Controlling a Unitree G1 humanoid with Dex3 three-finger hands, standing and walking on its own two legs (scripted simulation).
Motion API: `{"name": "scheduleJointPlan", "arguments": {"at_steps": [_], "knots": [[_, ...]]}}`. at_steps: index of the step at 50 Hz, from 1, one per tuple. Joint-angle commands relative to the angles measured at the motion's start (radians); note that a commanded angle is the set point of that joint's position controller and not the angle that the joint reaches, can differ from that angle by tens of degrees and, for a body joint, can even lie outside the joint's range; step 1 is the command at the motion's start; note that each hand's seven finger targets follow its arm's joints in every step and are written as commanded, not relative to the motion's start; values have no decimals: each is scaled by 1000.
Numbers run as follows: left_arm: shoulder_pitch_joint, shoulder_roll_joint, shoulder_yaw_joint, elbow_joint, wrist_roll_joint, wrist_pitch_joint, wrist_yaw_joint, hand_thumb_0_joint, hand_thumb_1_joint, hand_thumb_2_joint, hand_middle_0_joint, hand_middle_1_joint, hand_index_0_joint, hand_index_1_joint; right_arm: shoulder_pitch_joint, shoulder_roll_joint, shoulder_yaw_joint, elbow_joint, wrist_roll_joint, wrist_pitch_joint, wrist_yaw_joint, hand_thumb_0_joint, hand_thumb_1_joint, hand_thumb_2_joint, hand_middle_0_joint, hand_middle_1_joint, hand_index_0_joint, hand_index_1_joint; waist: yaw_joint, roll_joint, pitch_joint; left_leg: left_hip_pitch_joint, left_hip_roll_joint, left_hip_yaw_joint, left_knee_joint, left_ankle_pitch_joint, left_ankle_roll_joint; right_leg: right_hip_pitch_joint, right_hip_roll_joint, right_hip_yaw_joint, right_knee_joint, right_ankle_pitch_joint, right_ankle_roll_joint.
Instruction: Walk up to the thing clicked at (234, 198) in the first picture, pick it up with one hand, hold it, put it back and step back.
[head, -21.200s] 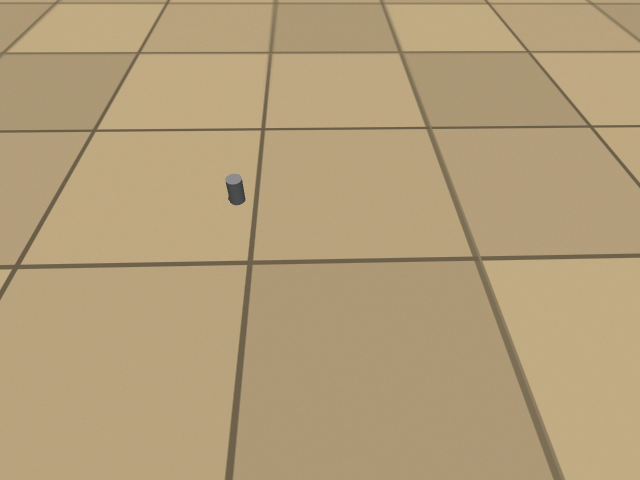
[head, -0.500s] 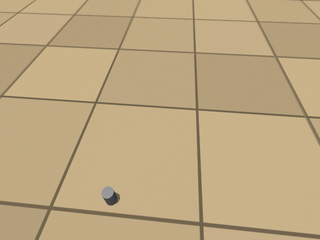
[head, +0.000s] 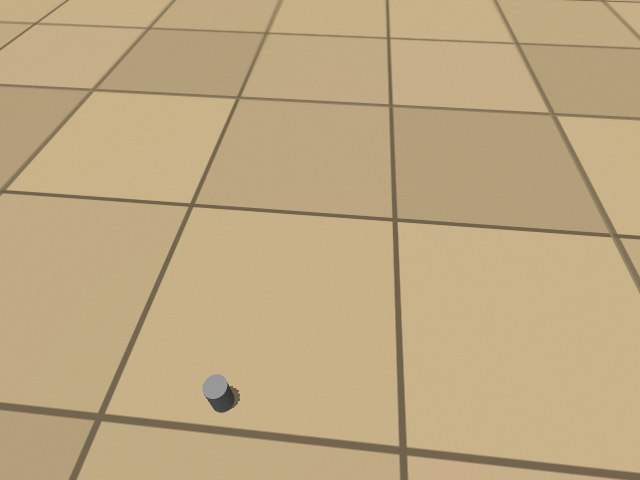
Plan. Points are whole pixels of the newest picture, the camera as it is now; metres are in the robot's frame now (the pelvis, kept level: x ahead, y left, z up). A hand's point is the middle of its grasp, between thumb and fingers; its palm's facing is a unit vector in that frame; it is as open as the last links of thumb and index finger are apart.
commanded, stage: stand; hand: left
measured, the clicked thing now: (219, 393) +0.47 +0.30 -0.72
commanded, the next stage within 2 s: walk up in 0.46 s
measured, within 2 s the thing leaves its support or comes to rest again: neither
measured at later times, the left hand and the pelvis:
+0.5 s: hand out of the picture +0.09 +0.26 -0.15, palm faces +0.01 -0.94 -0.35, open 7.4 cm; pelvis +0.01 +0.01 +0.00, yaw +0 degrees
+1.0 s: hand out of the picture +0.10 +0.37 -0.17, palm faces +0.00 -0.92 -0.39, open 7.4 cm; pelvis +0.05 +0.10 -0.02, yaw +1 degrees
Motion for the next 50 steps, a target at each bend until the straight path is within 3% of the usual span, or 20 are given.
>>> {"name": "scheduleJointPlan", "arguments": {"at_steps": [1, 10, 22, 23, 24, 25, 26, 28, 30, 33, 36, 37, 38, 39, 40, 42, 43, 47, 48, 50], "knots": [[-44, 231, 41, -58, 5, -21, 12, 0, 900, 900, -200, -300, -200, -300, -17, -199, -44, -56, 1, -21, -17, 0, -900, -900, 200, 300, 200, 300, -5, -24, -74, -91, 83, -46, -59, 93, 59, 97, -127, 121, -65, 85, -8], [-37, 225, 41, -60, 5, -24, 14, 0, 900, 900, -200, -300, -200, -300, -24, -208, -47, -61, 1, -23, -20, 0, -900, -900, 200, 300, 200, 300, -2, -19, -107, -63, 90, -47, -52, 187, 55, 133, -133, 111, -40, 216, -8], [-34, 224, 39, -60, 3, -23, 14, 0, 900, 900, -200, -300, -200, -300, -19, -202, -45, -62, 0, -18, -17, 0, -900, -900, 200, 300, 200, 300, -2, -11, -69, -78, 82, -42, -61, 104, 59, 100, -127, 116, -67, 103, -4], [60, 300, 83, -73, 10, -40, 29, 0, 900, 900, -200, -300, -200, -300, -9, -257, -91, -97, -31, 5, 1, 0, -900, -900, 200, 300, 200, 300, 35, 27, -80, -169, 4, 31, 83, -42, 85, 194, -165, 188, -77, -68, -43], [130, 333, 97, -61, 17, -44, 39, 0, 900, 900, -200, -300, -200, -300, -15, -220, -87, -115, -35, 18, 8, 0, -900, -900, 200, 300, 200, 300, 51, -35, -94, -266, -29, 64, 187, -195, 78, 256, -257, 299, -127, -178, -91], [132, 361, 115, -70, 28, -48, 48, 0, 900, 900, -200, -300, -200, -300, -5, -219, -93, -126, -42, 31, 13, 0, -900, -900, 200, 300, 200, 300, 64, -78, -69, -328, -18, 19, 359, -303, 76, 218, -349, 403, -185, -311, -154], [123, 376, 126, -95, 36, -52, 54, 0, 900, 900, -200, -300, -200, -300, -5, -219, -96, -148, -45, 39, 20, 0, -900, -900, 200, 300, 200, 300, 63, -77, -37, -370, 8, -41, 469, -298, 82, 159, -393, 448, -202, -409, -200], [79, 341, 126, -143, 40, -58, 55, 0, 900, 900, -200, -300, -200, -300, 19, -211, -109, -169, -49, 43, 36, 0, -900, -900, 200, 300, 200, 300, 41, -87, 28, -397, 60, -79, 550, -268, 82, 51, -394, 406, -208, -396, -223], [47, 325, 121, -173, 44, -59, 54, 0, 900, 900, -200, -300, -200, -300, 52, -210, -119, -187, -46, 43, 49, 0, -900, -900, 200, 300, 200, 300, 8, -136, 25, -357, 81, -89, 525, -253, 75, 4, -348, 305, -193, -293, -197], [31, 310, 115, -214, 45, -59, 46, 0, 900, 900, -200, -300, -200, -300, 73, -199, -126, -201, -41, 37, 55, 0, -900, -900, 200, 300, 200, 300, 0, -166, -4, -270, 62, -39, 375, -229, 62, -26, -289, 188, -110, -136, -170], [-61, 244, 88, -250, 27, -34, 27, 0, 900, 900, -200, -300, -200, -300, 230, -208, -149, -123, -37, 17, 31, 0, -900, -900, 200, 300, 200, 300, -87, -84, -59, -2, -25, 61, 84, 32, 48, -184, -166, 40, 168, -104, -80], [-9, 173, 68, -254, 13, -23, 24, 0, 900, 900, -200, -300, -200, -300, 223, -257, -157, -130, -45, 9, 19, 0, -900, -900, 200, 300, 200, 300, -75, 113, -45, -25, 76, -116, -62, 7, 69, -233, -51, -41, 355, -203, -34], [44, 137, 51, -259, 1, -10, 28, 0, 900, 900, -200, -300, -200, -300, 156, -317, -158, -176, -48, -3, 8, 0, -900, -900, 200, 300, 200, 300, -47, 249, -27, -99, 223, -375, -155, -88, 119, -297, 54, 20, 452, -440, -5], [83, 209, 74, -223, 3, 0, 34, 0, 900, 900, -200, -300, -200, -300, 63, -357, -159, -207, -41, -8, 3, 0, -900, -900, 200, 300, 200, 300, -19, 149, -26, -236, 277, -424, -155, -317, 205, -200, -5, 130, 469, -419, -6], [92, 240, 73, -199, -2, 2, 29, 0, 900, 900, -200, -300, -200, -300, -1, -349, -149, -220, -27, -4, 3, 0, -900, -900, 200, 300, 200, 300, -1, 147, 13, -361, 280, -387, -149, -405, 247, -110, -35, 105, 497, -428, -7], [142, 230, 71, -159, -9, -1, 21, 0, 900, 900, -200, -300, -200, -300, -51, -280, -126, -230, -31, -10, 1, 0, -900, -900, 200, 300, 200, 300, 30, 153, 9, -249, 200, -229, -48, -158, 213, -127, -32, 116, 418, -357, -7], [158, 229, 71, -150, -9, -3, 22, 0, 900, 900, -200, -300, -200, -300, -31, -266, -126, -234, -32, -19, -2, 0, -900, -900, 200, 300, 200, 300, 20, 164, -22, -158, 179, -187, 0, -1, 195, -160, -27, 113, 387, -328, -11], [111, 206, 63, -163, 4, -8, 28, 0, 900, 900, -200, -300, -200, -300, 35, -275, -120, -208, -4, -29, -15, 0, -900, -900, 200, 300, 200, 300, -4, 148, -87, -22, 196, -149, 163, 519, 197, -75, -11, 52, 127, -212, -10], [124, 210, 62, -159, 12, -10, 32, 0, 900, 900, -200, -300, -200, -300, 36, -275, -119, -209, 10, -25, -20, 0, -900, -900, 200, 300, 200, 300, 7, 118, -106, -14, 187, -120, 212, 596, 175, -23, -23, 59, 29, -63, -19], [135, 296, 88, -162, 24, -14, 36, 0, 900, 900, -200, -300, -200, -300, 51, -236, -110, -224, 32, -23, -32, 0, -900, -900, 200, 300, 200, 300, 0, -30, -154, -114, 98, -48, 306, 481, 113, 124, -119, 193, 79, 382, -70]]}}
